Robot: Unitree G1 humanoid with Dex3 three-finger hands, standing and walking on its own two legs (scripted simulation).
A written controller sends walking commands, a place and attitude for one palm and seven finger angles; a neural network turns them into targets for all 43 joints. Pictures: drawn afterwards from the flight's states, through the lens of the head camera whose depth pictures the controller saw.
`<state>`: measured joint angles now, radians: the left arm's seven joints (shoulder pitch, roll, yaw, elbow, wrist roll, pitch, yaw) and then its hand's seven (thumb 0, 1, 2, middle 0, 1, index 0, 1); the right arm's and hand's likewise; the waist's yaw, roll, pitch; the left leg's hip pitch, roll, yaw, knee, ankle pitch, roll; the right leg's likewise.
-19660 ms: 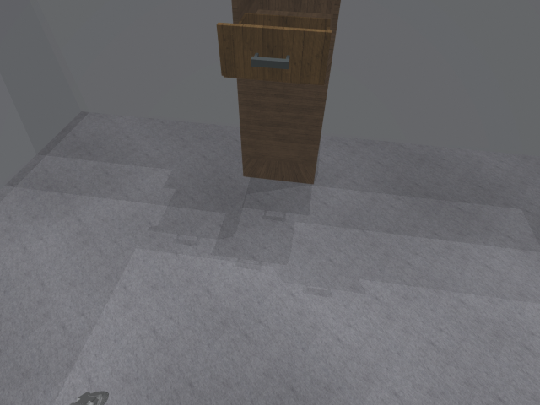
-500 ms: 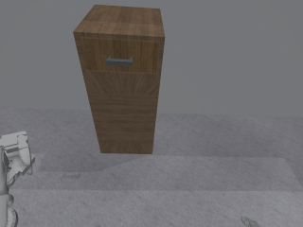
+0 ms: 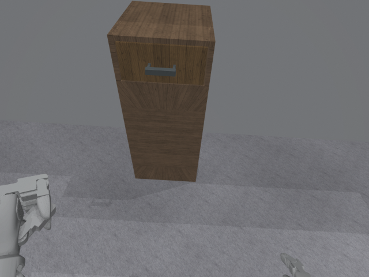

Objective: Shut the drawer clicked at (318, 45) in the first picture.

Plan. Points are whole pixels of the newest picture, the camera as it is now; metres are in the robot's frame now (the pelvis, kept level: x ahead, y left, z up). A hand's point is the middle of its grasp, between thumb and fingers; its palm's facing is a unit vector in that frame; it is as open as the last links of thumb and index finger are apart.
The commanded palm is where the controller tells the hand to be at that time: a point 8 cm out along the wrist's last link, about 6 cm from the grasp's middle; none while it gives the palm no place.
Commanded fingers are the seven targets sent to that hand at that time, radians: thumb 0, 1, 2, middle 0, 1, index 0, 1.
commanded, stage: stop stepping back and stand still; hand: left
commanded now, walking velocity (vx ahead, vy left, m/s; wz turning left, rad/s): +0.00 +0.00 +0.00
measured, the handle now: (161, 68) +0.82 +0.18 +0.05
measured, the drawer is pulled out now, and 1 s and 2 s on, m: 0.00 0.00 0.00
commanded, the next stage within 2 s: let the arm hang, fingers relaxed in 0.10 s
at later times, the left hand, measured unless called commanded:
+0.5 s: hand out of the picture +0.05 +0.19 -0.17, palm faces +0.01 -0.98 -0.22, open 3.1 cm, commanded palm none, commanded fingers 0.00 0.90 0.90 -0.76 -0.91 -0.76 -0.91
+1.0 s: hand out of the picture -0.08 +0.20 -0.17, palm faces +0.06 -0.97 -0.21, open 7.0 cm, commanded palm none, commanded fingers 0.00 0.90 0.90 -0.20 -0.30 -0.20 -0.30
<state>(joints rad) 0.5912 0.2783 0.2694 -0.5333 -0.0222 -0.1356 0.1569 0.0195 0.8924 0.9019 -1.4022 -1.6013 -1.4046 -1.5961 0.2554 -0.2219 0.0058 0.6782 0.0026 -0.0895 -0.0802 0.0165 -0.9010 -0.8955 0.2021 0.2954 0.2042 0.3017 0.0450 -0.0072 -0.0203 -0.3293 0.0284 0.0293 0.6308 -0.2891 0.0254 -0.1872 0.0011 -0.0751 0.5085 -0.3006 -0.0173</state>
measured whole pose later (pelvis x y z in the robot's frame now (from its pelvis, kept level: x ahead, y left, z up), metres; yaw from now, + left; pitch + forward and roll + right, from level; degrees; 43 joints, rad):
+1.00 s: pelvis -0.04 +0.02 +0.00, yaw +1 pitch -2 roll -1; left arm 0.34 0.16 0.01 1.13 0.01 0.02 0.03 0.01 0.91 0.90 -0.25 -0.37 -0.26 -0.37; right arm 0.31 -0.13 -0.02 1.09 -0.02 0.03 -0.02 0.01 -0.91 -0.90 0.20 0.29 0.20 0.30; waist 0.00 0.03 0.03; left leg -0.29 -0.01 0.02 0.45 -0.13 0.03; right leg -0.21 -0.03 -0.05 0.47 -0.23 0.00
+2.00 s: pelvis +0.01 -0.01 +0.01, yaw +0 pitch -1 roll +0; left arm 0.26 0.12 0.01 1.15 0.00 -0.01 0.04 0.00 0.91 0.90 -0.20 -0.30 -0.20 -0.30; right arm 0.26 -0.14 -0.02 1.14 -0.01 0.01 -0.04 0.01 -0.92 -0.90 0.20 0.29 0.20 0.30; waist -0.01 0.01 0.06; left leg -0.21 0.03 0.01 0.43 -0.20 -0.02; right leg -0.12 0.01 -0.05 0.42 -0.27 -0.03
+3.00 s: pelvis +0.01 -0.01 +0.01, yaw +0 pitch -2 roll +0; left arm 0.25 0.17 0.02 1.15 0.00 -0.01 0.03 0.00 0.91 0.90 -0.20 -0.30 -0.20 -0.30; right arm 0.23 -0.17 -0.02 1.14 -0.01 0.00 -0.04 0.01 -0.91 -0.90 0.20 0.29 0.20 0.30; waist -0.01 0.01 0.06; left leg -0.17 0.03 0.02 0.39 -0.18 -0.02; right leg -0.08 0.02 -0.04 0.37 -0.25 -0.03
